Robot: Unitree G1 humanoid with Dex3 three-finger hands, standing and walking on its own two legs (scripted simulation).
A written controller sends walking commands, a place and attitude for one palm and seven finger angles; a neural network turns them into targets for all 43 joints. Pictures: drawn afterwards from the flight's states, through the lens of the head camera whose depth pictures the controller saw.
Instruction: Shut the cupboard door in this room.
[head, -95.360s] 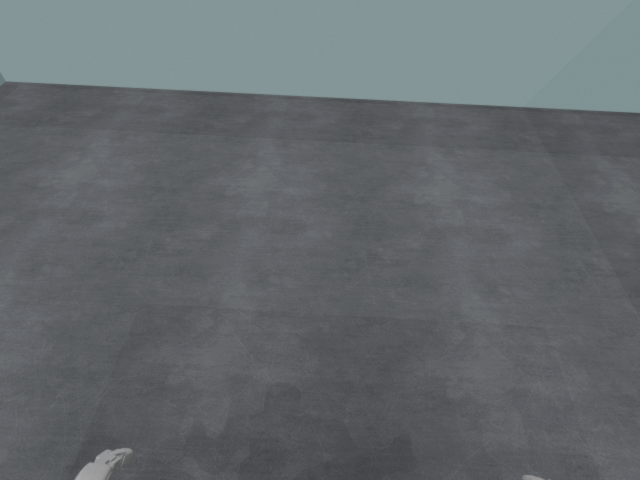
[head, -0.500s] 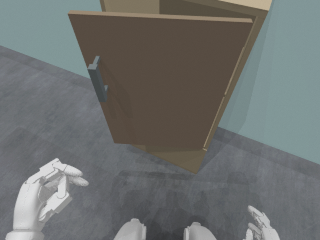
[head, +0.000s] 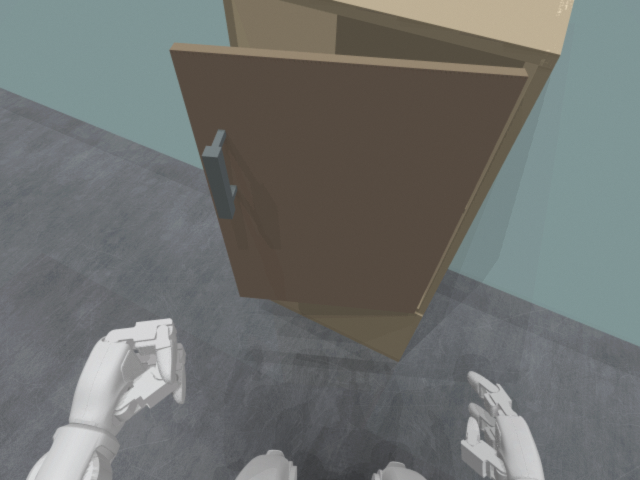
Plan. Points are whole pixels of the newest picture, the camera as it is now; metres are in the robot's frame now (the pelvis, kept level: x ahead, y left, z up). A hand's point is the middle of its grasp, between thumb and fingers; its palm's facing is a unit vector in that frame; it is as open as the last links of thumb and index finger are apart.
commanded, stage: raise the hand and make a fist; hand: left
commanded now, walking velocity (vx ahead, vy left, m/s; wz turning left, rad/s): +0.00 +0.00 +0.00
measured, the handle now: (223, 175) +0.50 +0.19 +0.07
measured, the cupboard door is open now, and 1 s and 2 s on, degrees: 22 22 22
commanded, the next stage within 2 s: bring the fist close to the handle in 0.50 s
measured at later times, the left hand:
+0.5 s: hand (184, 352) +0.23 +0.17 +0.08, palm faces +0.01 -1.00 -0.06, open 3.1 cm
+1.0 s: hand (214, 304) +0.30 +0.15 +0.07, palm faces -0.05 -1.00 -0.04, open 3.1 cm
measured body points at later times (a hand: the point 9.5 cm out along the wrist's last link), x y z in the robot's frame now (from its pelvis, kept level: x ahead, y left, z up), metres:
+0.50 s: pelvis +0.01 -0.02 +0.01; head +0.05 -0.02 +0.45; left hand +0.23 +0.22 +0.09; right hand +0.18 -0.26 -0.07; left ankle +0.02 +0.09 -0.67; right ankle +0.02 -0.12 -0.67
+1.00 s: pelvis +0.01 -0.02 +0.01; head +0.06 -0.03 +0.46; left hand +0.29 +0.20 +0.08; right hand +0.16 -0.27 -0.08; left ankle +0.02 +0.09 -0.67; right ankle +0.02 -0.12 -0.67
